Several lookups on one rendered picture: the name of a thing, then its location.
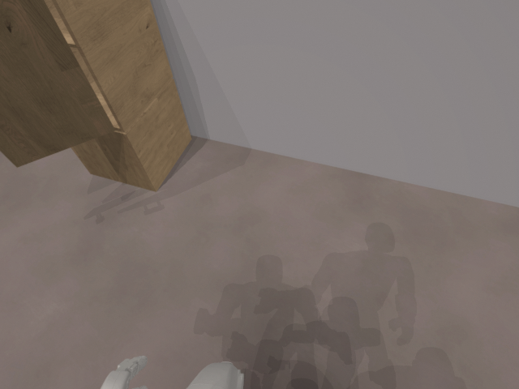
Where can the robot left thigh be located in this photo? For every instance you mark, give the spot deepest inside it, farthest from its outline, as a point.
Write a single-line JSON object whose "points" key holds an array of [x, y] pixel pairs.
{"points": [[218, 376]]}

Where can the cupboard door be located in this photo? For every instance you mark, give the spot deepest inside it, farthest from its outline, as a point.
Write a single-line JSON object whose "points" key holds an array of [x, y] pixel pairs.
{"points": [[47, 104]]}

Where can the robot left hand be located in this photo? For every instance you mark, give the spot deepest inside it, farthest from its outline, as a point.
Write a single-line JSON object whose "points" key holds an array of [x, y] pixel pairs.
{"points": [[125, 372]]}

